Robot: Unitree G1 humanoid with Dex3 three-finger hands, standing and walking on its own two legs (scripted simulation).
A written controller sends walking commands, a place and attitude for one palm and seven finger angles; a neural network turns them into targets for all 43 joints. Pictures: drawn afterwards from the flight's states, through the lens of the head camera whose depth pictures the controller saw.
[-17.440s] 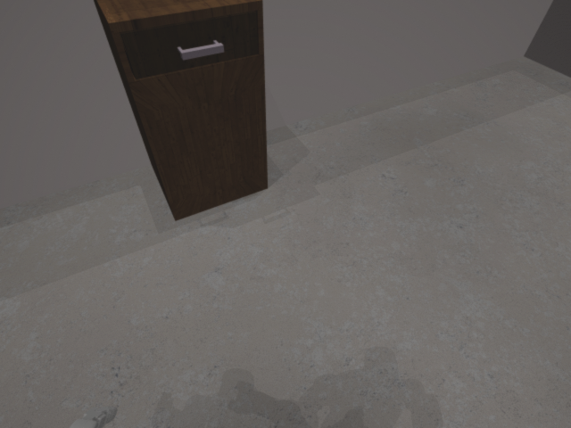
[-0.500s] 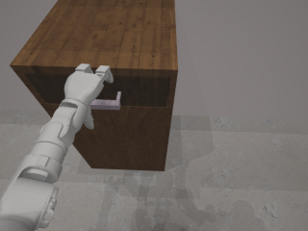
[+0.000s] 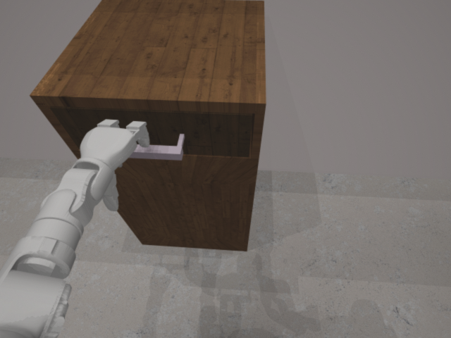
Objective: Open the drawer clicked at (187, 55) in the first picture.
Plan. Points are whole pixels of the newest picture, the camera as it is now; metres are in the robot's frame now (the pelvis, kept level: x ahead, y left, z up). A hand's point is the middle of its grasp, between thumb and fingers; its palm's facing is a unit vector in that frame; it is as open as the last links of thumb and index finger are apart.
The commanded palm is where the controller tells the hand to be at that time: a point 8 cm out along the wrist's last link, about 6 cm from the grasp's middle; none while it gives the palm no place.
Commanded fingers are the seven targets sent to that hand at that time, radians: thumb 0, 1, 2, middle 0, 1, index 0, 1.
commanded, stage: move the hooked fingers above the handle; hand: left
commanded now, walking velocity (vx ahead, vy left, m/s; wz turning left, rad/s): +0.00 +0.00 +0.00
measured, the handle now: (153, 144) +0.50 +0.19 +0.01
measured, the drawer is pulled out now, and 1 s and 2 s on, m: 0.00 0.00 0.00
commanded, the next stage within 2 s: lower the fingers behind the handle in 0.42 s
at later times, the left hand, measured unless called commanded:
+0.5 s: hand (137, 139) +0.45 +0.19 +0.08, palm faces -0.08 +0.00 -1.00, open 13.5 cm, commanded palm +0.43 +0.23 +0.11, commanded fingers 0.00 -0.50 0.30 -0.30 -1.20 -0.30 -1.20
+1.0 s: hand (130, 150) +0.46 +0.22 +0.03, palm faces +0.03 -0.05 -1.00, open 13.5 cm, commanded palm +0.44 +0.23 +0.08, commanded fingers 0.00 -0.50 0.30 -0.30 -1.20 -0.30 -1.20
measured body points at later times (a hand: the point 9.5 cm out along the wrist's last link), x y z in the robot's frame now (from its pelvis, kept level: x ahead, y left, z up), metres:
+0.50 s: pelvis +0.00 +0.00 +0.00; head +0.04 -0.02 +0.45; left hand +0.45 +0.19 +0.13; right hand +0.08 -0.25 -0.13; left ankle +0.01 +0.11 -0.72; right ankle +0.00 -0.10 -0.72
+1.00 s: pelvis +0.01 +0.02 -0.01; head +0.08 +0.01 +0.43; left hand +0.46 +0.22 +0.09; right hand +0.06 -0.26 -0.15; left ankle +0.01 +0.11 -0.72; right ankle +0.00 -0.10 -0.72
